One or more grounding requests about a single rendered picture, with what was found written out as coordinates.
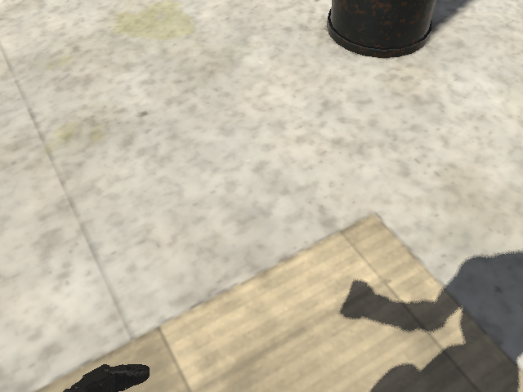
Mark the robot left hand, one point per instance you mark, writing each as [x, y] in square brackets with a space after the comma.
[111, 379]

